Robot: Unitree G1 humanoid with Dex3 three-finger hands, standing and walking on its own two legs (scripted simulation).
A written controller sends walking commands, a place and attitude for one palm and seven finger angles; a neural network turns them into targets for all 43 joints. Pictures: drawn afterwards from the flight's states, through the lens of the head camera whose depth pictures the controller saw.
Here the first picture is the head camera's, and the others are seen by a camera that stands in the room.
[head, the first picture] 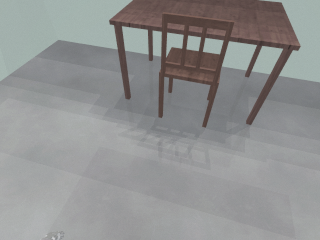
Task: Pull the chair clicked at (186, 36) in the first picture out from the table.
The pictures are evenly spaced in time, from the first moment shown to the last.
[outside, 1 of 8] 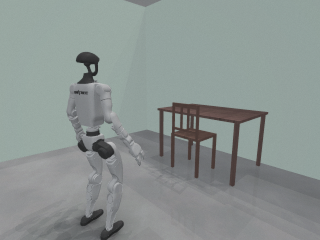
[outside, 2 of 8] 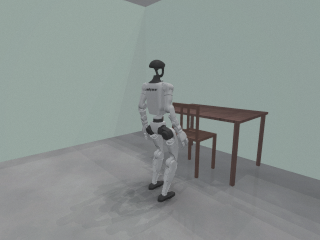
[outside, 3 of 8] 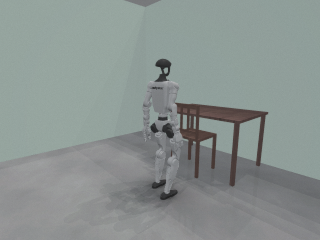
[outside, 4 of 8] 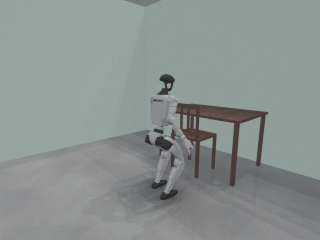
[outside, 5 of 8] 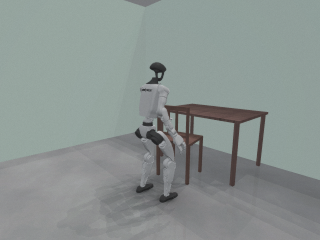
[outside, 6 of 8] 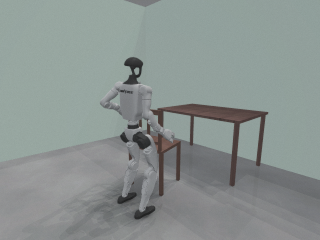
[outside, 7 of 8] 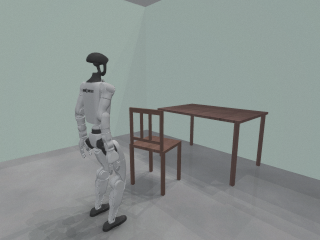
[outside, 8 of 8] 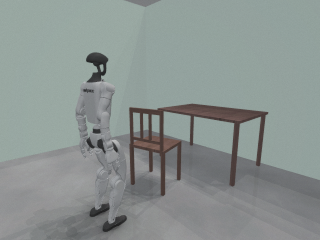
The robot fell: no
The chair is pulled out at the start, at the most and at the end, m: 0.00 0.60 0.58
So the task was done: yes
